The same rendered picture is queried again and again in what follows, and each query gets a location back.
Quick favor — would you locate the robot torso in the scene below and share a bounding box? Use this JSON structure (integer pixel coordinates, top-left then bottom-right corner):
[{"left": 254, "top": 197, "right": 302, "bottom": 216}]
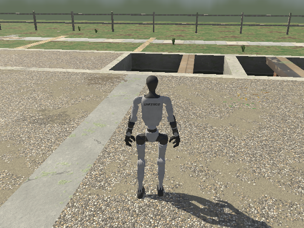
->
[{"left": 141, "top": 95, "right": 163, "bottom": 142}]

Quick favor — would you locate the robot right upper arm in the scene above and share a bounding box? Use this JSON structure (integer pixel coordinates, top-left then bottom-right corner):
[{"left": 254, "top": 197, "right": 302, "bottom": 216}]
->
[{"left": 162, "top": 96, "right": 174, "bottom": 122}]

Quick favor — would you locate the robot left upper arm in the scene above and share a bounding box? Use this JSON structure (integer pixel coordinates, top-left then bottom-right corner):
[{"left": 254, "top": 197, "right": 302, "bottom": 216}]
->
[{"left": 130, "top": 96, "right": 142, "bottom": 123}]

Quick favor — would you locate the robot right hand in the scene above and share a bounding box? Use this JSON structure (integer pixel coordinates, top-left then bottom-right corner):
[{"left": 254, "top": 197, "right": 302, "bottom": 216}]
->
[{"left": 169, "top": 135, "right": 180, "bottom": 148}]

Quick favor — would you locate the robot right forearm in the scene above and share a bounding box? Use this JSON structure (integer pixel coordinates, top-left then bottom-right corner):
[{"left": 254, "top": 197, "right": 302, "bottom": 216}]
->
[{"left": 170, "top": 115, "right": 179, "bottom": 137}]

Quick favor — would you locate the robot right foot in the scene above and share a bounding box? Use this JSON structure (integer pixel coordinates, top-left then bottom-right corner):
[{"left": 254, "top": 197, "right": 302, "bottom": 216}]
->
[{"left": 157, "top": 185, "right": 163, "bottom": 197}]

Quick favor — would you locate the robot left forearm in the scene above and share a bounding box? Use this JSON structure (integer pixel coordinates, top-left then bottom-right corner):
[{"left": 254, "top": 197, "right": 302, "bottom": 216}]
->
[{"left": 126, "top": 115, "right": 135, "bottom": 136}]

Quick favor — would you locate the robot left hand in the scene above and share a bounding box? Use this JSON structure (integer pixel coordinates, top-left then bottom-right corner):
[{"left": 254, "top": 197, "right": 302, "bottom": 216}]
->
[{"left": 124, "top": 135, "right": 135, "bottom": 146}]

